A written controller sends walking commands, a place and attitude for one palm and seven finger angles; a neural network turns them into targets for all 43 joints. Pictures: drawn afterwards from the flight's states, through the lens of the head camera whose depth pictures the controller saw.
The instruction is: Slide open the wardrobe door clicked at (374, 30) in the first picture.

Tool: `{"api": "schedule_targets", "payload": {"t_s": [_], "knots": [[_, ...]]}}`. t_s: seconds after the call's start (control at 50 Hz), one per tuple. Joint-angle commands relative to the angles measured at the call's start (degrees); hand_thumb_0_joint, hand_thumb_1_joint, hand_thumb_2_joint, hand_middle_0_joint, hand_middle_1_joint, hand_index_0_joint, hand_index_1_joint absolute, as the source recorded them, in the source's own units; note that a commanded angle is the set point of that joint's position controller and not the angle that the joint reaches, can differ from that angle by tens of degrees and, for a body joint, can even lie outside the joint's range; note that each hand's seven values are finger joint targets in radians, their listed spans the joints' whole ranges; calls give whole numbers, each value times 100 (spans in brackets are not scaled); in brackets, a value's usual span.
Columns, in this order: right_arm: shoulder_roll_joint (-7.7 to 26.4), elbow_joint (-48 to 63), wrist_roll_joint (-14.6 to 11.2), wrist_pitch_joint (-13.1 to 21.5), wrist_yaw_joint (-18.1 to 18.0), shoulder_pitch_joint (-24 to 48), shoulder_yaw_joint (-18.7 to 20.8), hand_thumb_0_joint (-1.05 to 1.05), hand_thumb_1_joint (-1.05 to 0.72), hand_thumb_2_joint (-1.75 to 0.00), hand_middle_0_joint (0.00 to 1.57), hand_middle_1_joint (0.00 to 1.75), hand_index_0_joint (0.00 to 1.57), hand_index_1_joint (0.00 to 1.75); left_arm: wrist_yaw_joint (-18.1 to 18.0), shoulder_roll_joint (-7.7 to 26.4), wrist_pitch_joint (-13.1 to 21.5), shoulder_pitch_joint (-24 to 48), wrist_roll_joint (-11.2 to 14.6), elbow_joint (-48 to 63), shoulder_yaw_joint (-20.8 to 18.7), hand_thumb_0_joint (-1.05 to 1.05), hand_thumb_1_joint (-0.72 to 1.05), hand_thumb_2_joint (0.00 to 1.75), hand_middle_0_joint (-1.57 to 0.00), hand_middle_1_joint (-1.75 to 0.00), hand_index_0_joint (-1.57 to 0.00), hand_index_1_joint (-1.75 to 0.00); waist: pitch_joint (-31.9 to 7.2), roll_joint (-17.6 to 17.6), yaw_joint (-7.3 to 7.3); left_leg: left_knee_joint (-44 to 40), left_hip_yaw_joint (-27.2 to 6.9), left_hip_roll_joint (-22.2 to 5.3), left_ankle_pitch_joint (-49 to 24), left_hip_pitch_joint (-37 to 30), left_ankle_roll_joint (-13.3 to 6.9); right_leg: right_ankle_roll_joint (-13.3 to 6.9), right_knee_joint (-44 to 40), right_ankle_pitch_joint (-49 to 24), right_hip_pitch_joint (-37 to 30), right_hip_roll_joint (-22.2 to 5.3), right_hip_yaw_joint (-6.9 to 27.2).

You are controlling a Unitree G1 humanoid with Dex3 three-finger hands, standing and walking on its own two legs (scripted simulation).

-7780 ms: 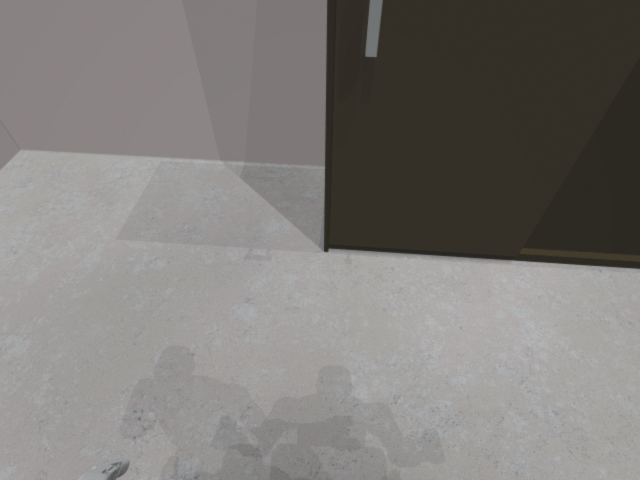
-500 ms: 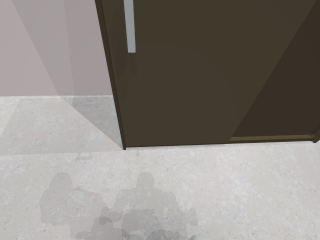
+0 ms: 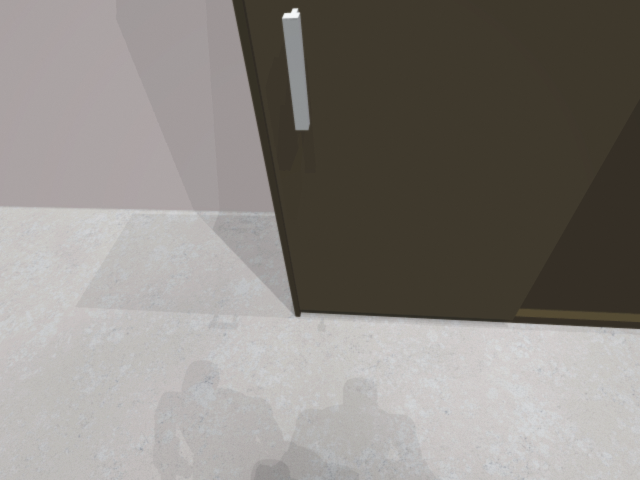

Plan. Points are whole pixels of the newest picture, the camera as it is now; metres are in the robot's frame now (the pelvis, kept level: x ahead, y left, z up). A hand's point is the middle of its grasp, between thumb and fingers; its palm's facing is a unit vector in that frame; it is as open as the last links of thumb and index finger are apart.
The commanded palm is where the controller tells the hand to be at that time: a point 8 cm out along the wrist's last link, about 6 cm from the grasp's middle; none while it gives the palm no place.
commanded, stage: take the last steps up to it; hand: left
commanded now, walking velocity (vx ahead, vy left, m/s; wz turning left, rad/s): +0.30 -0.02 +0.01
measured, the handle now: (299, 72) +0.78 +0.09 +0.16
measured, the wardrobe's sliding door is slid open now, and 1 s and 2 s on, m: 0.00 0.00 0.00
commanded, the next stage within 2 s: come to a stop and stand still in 0.82 s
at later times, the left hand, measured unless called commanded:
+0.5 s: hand out of the picture +0.13 +0.22 -0.18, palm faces +0.05 -0.98 -0.18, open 7.3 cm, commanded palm none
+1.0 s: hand (244, 400) +0.29 +0.17 -0.19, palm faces +0.06 -0.98 -0.17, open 7.2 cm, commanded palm none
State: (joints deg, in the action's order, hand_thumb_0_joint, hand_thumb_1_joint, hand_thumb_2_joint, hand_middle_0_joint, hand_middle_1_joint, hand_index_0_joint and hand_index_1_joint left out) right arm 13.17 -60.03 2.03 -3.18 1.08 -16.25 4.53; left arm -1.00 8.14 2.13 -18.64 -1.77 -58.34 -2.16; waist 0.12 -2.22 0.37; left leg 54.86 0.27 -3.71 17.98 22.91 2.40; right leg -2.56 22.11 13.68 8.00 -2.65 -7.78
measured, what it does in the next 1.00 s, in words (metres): walks ahead: left foot, then right foot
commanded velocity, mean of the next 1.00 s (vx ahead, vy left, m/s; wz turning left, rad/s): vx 0.20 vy -0.03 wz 0.00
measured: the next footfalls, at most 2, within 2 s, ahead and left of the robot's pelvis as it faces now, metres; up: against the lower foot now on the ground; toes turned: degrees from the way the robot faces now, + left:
left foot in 0.22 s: +0.08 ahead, +0.16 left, +0.00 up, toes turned +8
right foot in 0.64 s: +0.30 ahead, -0.12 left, +0.00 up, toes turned -9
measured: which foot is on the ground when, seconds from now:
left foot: up 0.00-0.20, down 0.22-0.64, up 0.66-1.00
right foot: down 0.00-0.22, up 0.24-0.62, down 0.64-1.00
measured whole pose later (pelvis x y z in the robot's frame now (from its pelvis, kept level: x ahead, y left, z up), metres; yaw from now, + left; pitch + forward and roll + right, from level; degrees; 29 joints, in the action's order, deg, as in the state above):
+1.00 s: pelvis +0.28 -0.01 -0.01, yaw +0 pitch -1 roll -2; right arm 9.8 -59.2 1.2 1.5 -0.2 -10.9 2.5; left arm -0.9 8.6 2.7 -15.8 -1.5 -63.3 -2.2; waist 1.8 -1.3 0.7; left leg 37.8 5.3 -5.3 12.5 23.6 1.9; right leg -1.1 24.7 14.3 9.0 -0.7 -9.8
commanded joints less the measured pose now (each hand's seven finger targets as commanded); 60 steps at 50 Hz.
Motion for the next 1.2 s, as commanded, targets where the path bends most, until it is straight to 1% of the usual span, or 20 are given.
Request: {"api": "schedule_targets", "payload": {"t_s": [0.0, 0.08, 0.14, 0.16, 0.18, 0.2, 0.22, 0.34, 0.5, 0.58, 0.6, 0.62, 0.64, 0.68, 0.7, 0.78, 0.9, 0.98, 1.06, 1.18], "knots": [[73, 515, -41, 291, 32, 779, -51, 0, -90, -90, 20, 30, 20, 30, 3, 966, 118, -750, -3, -149, -175, 0, 90, 90, -20, -30, -20, -30, 480, 1121, 380, -896, 296, -88, 272, 761, -29, -577, -1365, 1018, -452, -1460, 1559], [-52, 467, -83, 389, 8, 767, -126, 0, -90, -90, 20, 30, 20, 30, 15, 972, 93, -829, -9, -395, -178, 0, 90, 90, -20, -30, -20, -30, 485, 1222, 308, -1703, 487, -12, 397, 113, -159, -616, -1215, 825, -118, -1435, 1441], [-49, 159, -99, 514, -63, 20, -161, 0, -90, -90, 20, 30, 20, 30, 28, 870, 49, -559, 68, -487, -165, 0, 90, 90, -20, -30, -20, -30, 319, 789, -121, -3008, 855, 162, -373, -1639, -180, -328, -589, 1073, 819, -1027, 901], [144, -7, -110, 566, -122, -409, -124, 0, -90, -90, 20, 30, 20, 30, 49, 683, 30, -509, 85, -469, -118, 0, 90, 90, -20, -30, -20, -30, 215, 198, -310, -3276, 547, -74, -112, -2510, -232, -142, 15, 1160, 1456, -776, 669], [592, -178, -61, 591, -186, -904, -18, 0, -90, -90, 20, 30, 20, 30, 85, 346, 18, -503, 99, -389, -46, 0, 90, 90, -20, -30, -20, -30, 215, -950, -514, -3784, -963, -1194, 808, -3107, -605, 112, 1310, 1296, 2461, -262, 209], [1005, -228, -53, 556, -224, -1467, 74, 0, -90, -90, 20, 30, 20, 30, 105, 257, 30, -222, 67, -176, -8, 0, 90, 90, -20, -30, -20, -30, 237, -1290, -699, -4436, -2161, -2094, 1237, -3059, -1029, 220, 2635, 1755, 2942, 23, -44], [966, -273, -25, 556, -267, -1443, 44, 0, -90, -90, 20, 30, 20, 30, 85, 395, -13, 119, 16, -52, -33, 0, 90, 90, -20, -30, -20, -30, 397, -1197, -741, -4630, -2333, -2222, 1271, -2789, -1197, 195, 3475, 1805, 3215, -129, 323], [215, 1, -86, 724, -295, -499, -128, 0, -90, -90, 20, 30, 20, 30, 225, 250, -128, -170, -3, -271, -136, 0, 90, 90, -20, -30, -20, -30, 870, -440, -42, -4749, -446, -1333, -372, -1494, -1024, 373, 3971, 123, 2727, -511, 489], [343, -171, -22, 706, -273, -786, -36, 0, -90, -90, 20, 30, 20, 30, 280, 349, -132, 1076, 65, 282, -183, 0, 90, 90, -20, -30, -20, -30, 1031, -547, -198, -4449, -11, -1363, -1324, -1560, -1075, 382, 2016, -89, 2313, -459, 224], [503, -218, -24, 639, -251, -622, 7, 0, -90, -90, 20, 30, 20, 30, 277, 586, -7, 208, 40, 41, -263, 0, 90, 90, -20, -30, -20, -30, 355, -169, 291, -2987, 348, -1084, -2091, -1376, -766, 191, 948, -295, 377, 25, -146], [413, -236, -61, 648, -207, -682, -16, 0, -90, -90, 20, 30, 20, 30, 249, 910, 71, -591, 21, -213, -324, 0, 90, 90, -20, -30, -20, -30, -123, 476, 628, -1778, 585, -700, -2017, -856, -593, 62, 636, -312, -836, -59, 103], [-47, -133, -145, 682, -152, -955, -106, 0, -90, -90, 20, 30, 20, 30, 155, 1567, 145, -1302, -20, -388, -497, 0, 90, 90, -20, -30, -20, -30, -839, 2021, 821, 104, 951, -47, 48, 470, -357, -412, 90, -120, -2123, -1635, 2113], [-5, 126, -179, 649, -171, -612, -134, 0, -90, -90, 20, 30, 20, 30, 117, 1823, 115, -1567, 99, -415, -491, 0, 90, 90, -20, -30, -20, -30, -932, 1879, 834, 1407, 382, 233, 1765, 1085, -374, -862, -599, -402, -2048, -2374, 3416], [65, 132, -143, 597, -149, -237, -54, 0, -90, -90, 20, 30, 20, 30, 81, 1471, 93, -397, 107, -128, -386, 0, 90, 90, -20, -30, -20, -30, -311, 1336, 495, 2172, -136, -206, 857, 1311, -427, -863, -1002, 1277, -687, -2150, 3071], [25, 74, -92, 559, -133, -208, -51, 0, -90, -90, 20, 30, 20, 30, 35, 1176, 85, 113, 104, 4, -315, 0, 90, 90, -20, -30, -20, -30, -18, 801, 266, 1949, -147, -421, 387, 1144, -381, -734, -1025, 1158, -121, -1946, 2409], [-258, -116, -39, 370, -103, -699, -143, 0, -90, -90, 20, 30, 20, 30, 8, 733, 158, 512, 47, 37, -127, 0, 90, 90, -20, -30, -20, -30, 186, 996, -216, 639, 221, -414, -25, 325, -130, -491, -1105, -400, 911, -1346, 817], [-333, 167, -79, 473, -40, -8, -194, 0, -90, -90, 20, 30, 20, 30, 7, 862, 186, 161, 33, -207, -150, 0, 90, 90, -20, -30, -20, -30, 214, 760, -16, -1268, 475, -277, -186, 81, -36, -648, -903, -905, 409, -1389, 817], [-171, -51, -112, 558, -159, -201, -288, 0, -90, -90, 20, 30, 20, 30, -68, 610, 45, 176, 117, -343, -10, 0, 90, 90, -20, -30, -20, -30, -32, 400, -165, -3002, 276, -236, -2228, -1581, -7, -88, 154, -1582, 670, -741, 361], [416, -21, -165, 467, -367, 35, -191, 0, -90, -90, 20, 30, 20, 30, -163, 473, -231, -319, 138, -403, 43, 0, 90, 90, -20, -30, -20, -30, -75, -1304, -43, -3444, -841, -1591, -5330, -1629, -970, 509, 1363, 1135, 682, -155, 181], [629, 237, -105, 276, -425, 345, 69, 0, -90, -90, 20, 30, 20, 30, -125, 529, -389, -56, 70, -82, -145, 0, 90, 90, -20, -30, -20, -30, -610, -365, -142, -3218, -644, -1714, -5020, -2086, -1438, 487, 3577, 1745, 1700, -25, 729]]}}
